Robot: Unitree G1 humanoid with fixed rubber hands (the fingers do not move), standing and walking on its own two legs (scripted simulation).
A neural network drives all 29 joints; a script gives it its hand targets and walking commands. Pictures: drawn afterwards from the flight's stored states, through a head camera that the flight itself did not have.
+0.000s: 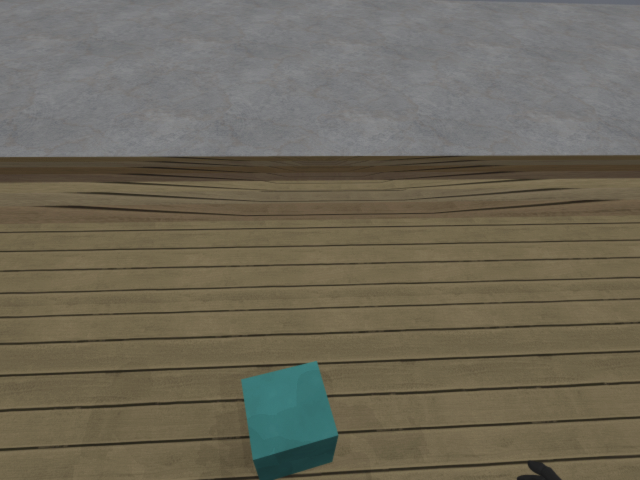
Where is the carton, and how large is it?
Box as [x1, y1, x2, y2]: [241, 361, 337, 479]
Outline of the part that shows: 316,361 241,379 252,457 259,479 274,479 332,460 337,438 337,432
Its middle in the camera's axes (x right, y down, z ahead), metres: -0.08 +0.50 +1.07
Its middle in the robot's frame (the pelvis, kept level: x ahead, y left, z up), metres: +0.41 +0.05 -0.66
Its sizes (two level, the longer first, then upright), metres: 0.210 0.200 0.250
